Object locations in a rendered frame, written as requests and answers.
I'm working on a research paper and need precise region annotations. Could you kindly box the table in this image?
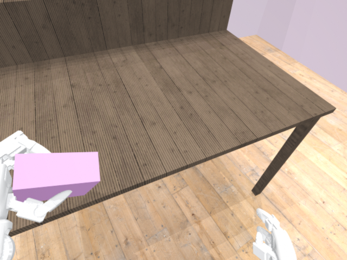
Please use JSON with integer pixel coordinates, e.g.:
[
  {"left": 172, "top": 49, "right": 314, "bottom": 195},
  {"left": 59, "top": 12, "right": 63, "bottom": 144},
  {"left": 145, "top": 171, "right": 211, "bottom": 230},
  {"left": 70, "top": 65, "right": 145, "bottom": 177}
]
[{"left": 0, "top": 0, "right": 336, "bottom": 237}]

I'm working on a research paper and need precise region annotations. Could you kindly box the sponge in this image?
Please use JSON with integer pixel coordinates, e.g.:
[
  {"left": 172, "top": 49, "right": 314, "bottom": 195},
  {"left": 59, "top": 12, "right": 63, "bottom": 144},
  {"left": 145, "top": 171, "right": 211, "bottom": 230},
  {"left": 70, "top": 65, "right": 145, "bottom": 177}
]
[{"left": 12, "top": 152, "right": 100, "bottom": 202}]

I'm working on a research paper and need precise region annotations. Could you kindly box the right robot hand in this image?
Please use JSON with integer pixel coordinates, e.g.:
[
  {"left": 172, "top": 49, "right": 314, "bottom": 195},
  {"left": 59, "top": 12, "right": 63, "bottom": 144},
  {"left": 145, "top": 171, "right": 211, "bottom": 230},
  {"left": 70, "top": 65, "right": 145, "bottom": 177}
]
[{"left": 253, "top": 208, "right": 297, "bottom": 260}]

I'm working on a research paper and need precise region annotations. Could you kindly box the left robot hand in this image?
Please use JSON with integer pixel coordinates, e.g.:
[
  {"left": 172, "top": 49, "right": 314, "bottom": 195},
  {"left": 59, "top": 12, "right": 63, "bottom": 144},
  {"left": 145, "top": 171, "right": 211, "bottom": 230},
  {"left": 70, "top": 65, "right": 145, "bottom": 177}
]
[{"left": 0, "top": 131, "right": 72, "bottom": 223}]

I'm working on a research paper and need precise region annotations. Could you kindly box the robot left forearm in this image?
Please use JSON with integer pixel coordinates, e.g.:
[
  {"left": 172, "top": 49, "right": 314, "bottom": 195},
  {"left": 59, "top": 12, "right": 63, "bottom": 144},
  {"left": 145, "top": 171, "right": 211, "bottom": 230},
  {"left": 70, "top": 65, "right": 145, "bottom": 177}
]
[{"left": 0, "top": 219, "right": 15, "bottom": 260}]

